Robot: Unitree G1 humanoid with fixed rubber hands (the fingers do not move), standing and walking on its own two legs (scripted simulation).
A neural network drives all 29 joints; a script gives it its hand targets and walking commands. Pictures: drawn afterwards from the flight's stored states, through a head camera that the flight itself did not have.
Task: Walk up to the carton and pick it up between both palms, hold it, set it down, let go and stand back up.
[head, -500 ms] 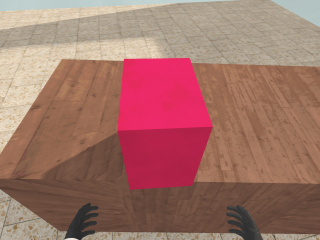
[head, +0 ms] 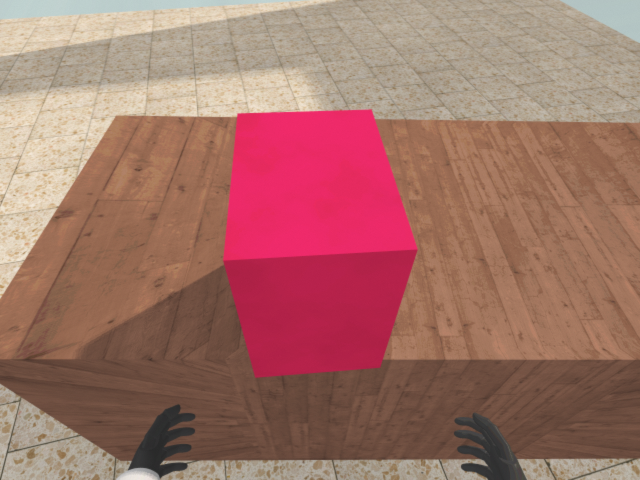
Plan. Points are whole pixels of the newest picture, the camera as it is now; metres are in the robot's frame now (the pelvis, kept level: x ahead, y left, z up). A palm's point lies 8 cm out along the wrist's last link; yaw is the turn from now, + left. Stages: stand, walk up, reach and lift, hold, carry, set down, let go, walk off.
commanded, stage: let go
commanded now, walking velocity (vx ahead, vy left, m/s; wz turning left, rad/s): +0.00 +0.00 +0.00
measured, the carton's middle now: (312, 246) +0.42 +0.02 +0.03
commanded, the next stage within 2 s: stand in 0.20 s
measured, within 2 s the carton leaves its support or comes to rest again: neither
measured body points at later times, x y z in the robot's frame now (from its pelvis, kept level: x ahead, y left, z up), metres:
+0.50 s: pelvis -0.01 +0.00 -0.01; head -0.04 -0.01 +0.44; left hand +0.06 +0.25 -0.12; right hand +0.08 -0.25 -0.13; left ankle -0.02 +0.12 -0.74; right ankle -0.01 -0.10 -0.74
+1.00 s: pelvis -0.06 +0.01 -0.01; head -0.09 +0.01 +0.44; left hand -0.05 +0.25 -0.15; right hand -0.05 -0.23 -0.15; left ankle -0.02 +0.12 -0.74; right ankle -0.01 -0.10 -0.74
